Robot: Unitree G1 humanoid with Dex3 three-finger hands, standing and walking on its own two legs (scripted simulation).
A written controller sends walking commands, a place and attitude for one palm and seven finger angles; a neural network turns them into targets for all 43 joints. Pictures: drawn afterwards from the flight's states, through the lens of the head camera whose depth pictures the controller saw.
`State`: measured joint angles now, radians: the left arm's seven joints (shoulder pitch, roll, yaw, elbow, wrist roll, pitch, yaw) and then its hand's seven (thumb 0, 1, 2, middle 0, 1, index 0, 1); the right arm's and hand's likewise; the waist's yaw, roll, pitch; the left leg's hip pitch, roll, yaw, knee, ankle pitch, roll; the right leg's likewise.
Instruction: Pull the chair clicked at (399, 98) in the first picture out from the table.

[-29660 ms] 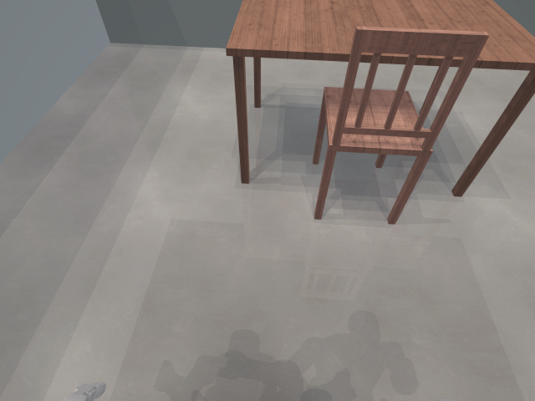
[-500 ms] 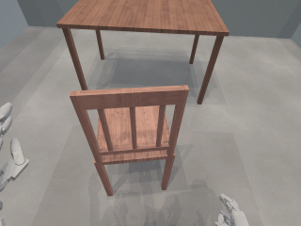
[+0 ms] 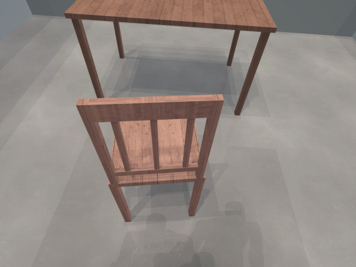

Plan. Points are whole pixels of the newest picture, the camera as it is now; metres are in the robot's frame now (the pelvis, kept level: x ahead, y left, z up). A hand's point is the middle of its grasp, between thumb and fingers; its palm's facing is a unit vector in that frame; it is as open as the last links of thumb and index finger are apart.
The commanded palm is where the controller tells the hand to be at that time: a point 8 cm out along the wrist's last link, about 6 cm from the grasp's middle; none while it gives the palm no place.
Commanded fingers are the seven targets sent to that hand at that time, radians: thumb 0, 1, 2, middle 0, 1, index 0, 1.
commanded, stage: let the arm hang, fingers relaxed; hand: left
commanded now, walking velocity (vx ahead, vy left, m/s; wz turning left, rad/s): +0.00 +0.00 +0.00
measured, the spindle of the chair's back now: (155, 146) +0.48 +0.10 -0.09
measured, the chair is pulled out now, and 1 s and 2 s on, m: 0.66 0.66 0.66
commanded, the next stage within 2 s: look to check the result in 0.64 s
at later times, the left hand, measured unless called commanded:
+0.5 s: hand out of the picture -0.01 +0.14 -0.18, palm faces +0.02 -0.99 -0.16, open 7.3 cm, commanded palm none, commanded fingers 0.00 0.90 0.90 -0.20 -0.30 -0.20 -0.30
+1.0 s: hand out of the picture -0.01 +0.14 -0.17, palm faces +0.03 -0.98 -0.17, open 7.3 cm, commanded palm none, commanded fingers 0.00 0.90 0.90 -0.20 -0.30 -0.20 -0.30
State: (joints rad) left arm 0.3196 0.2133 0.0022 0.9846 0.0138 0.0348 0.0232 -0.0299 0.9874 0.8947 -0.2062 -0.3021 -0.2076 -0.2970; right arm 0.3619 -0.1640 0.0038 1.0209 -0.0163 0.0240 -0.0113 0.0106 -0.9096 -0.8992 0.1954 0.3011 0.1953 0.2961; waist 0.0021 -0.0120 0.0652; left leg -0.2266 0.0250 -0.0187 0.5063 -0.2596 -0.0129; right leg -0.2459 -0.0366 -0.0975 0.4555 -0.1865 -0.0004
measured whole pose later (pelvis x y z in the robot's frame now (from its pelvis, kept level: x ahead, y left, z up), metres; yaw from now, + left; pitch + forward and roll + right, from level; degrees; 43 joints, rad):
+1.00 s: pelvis +0.00 -0.02 +0.00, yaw +0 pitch -1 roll +0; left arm 0.31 0.12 0.00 1.07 0.01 0.02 0.03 0.01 0.91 0.90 -0.20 -0.30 -0.20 -0.30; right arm 0.36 -0.10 0.00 1.07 -0.01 0.00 -0.03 0.01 -0.91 -0.90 0.19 0.30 0.19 0.30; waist 0.00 0.01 0.06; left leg -0.22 0.04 -0.02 0.48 -0.24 -0.03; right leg -0.26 -0.03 -0.10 0.47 -0.20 -0.02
